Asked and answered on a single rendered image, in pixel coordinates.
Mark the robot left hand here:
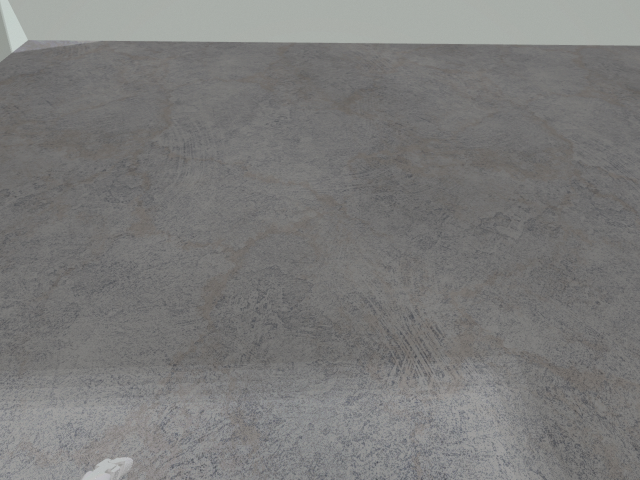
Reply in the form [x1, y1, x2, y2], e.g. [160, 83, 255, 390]
[80, 457, 133, 480]

